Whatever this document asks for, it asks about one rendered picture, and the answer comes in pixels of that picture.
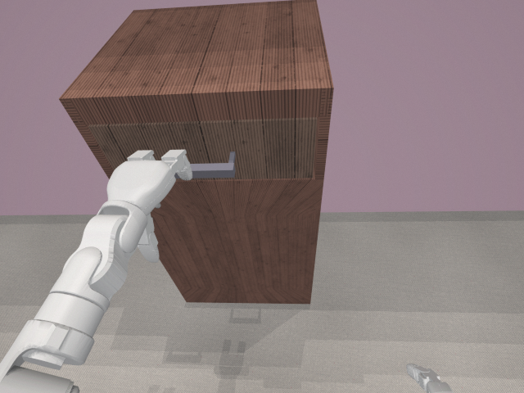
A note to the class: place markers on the cabinet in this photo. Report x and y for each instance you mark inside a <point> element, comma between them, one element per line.
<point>223,240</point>

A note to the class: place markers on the robot left forearm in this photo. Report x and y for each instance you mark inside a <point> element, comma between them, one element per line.
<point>62,330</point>

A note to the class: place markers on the drawer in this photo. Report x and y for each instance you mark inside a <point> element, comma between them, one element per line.
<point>264,148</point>

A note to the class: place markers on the handle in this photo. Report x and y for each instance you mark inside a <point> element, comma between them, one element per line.
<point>214,170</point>

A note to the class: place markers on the robot left hand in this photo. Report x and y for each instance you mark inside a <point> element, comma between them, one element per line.
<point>145,182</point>

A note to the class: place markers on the left robot upper arm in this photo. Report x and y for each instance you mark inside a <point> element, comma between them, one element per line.
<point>24,380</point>

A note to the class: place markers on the robot right hand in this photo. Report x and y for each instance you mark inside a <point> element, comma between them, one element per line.
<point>427,379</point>

